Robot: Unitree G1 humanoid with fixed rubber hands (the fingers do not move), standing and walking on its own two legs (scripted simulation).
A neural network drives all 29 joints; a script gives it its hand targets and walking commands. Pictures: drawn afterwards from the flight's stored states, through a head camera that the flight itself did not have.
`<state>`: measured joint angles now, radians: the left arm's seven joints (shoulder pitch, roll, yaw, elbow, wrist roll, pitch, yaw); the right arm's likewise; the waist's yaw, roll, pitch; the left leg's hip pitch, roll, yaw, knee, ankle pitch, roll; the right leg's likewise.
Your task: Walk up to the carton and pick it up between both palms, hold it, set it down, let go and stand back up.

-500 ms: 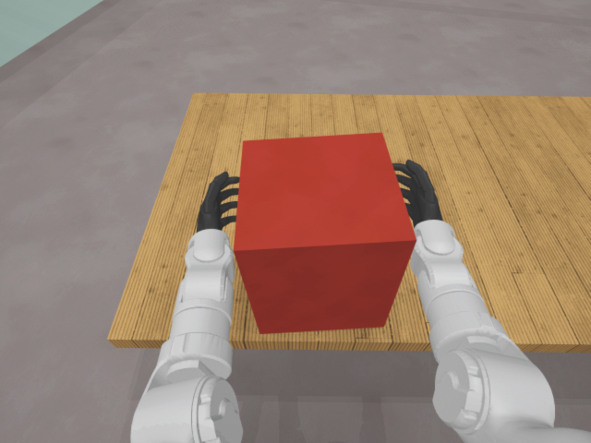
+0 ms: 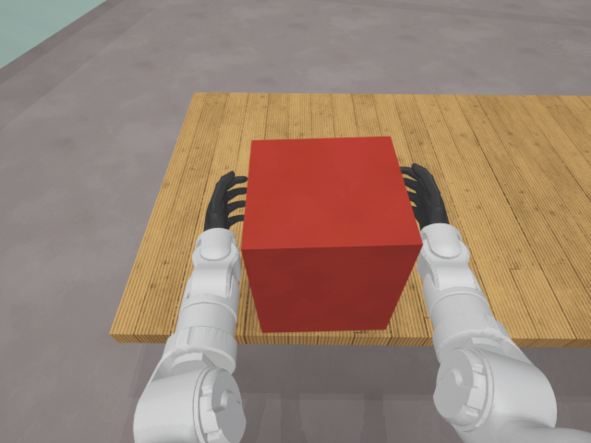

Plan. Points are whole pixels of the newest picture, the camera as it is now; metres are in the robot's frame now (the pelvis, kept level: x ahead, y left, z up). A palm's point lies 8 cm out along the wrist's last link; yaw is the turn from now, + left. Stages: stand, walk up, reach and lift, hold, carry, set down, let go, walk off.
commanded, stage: set down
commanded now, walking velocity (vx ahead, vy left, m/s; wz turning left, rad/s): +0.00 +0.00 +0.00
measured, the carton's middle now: (322, 240) +0.42 -0.02 +0.01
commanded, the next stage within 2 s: none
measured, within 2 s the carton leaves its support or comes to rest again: neither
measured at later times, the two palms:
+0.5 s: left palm (221, 228) +0.40 +0.13 +0.07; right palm (431, 220) +0.40 -0.17 +0.08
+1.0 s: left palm (222, 229) +0.40 +0.13 +0.07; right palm (431, 220) +0.40 -0.17 +0.08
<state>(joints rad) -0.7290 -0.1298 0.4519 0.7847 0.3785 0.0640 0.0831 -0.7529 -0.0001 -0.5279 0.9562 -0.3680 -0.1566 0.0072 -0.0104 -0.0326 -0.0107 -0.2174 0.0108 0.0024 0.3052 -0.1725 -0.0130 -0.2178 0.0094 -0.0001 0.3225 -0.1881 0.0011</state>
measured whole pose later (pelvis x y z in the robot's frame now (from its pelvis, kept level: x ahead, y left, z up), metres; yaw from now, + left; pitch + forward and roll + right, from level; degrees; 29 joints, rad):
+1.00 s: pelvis +0.00 +0.00 +0.00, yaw +0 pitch +5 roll +0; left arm -0.73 -0.17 0.54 0.80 0.40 0.00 0.07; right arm -0.75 0.00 -0.57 0.96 -0.40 -0.16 0.03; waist -0.01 -0.04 -0.01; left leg -0.22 0.01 0.00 0.30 -0.17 -0.01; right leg -0.22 0.01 0.00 0.32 -0.19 0.00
